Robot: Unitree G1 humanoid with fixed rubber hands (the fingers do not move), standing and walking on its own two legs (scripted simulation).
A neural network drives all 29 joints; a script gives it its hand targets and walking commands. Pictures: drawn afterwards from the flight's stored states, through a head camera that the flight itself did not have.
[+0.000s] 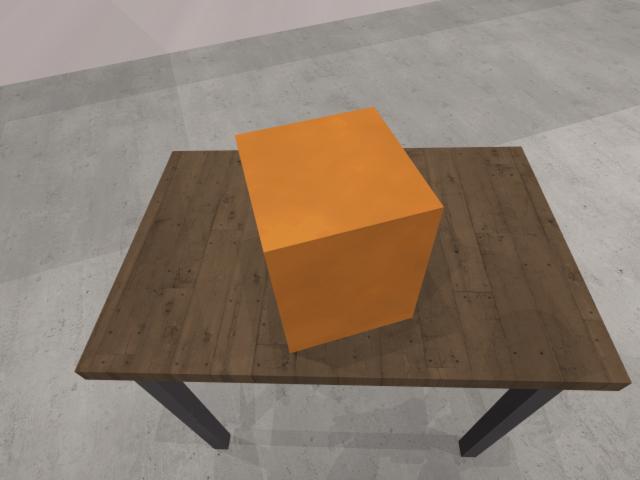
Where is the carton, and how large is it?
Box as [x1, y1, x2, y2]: [235, 107, 443, 352]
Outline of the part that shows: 374,107 235,135 267,267 290,352 412,316 443,206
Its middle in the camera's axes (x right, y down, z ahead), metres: +0.01 -0.01 +0.57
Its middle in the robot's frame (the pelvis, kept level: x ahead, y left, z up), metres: +0.45 +0.01 +0.04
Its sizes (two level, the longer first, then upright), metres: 0.210 0.200 0.250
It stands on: a table, 0.68 m high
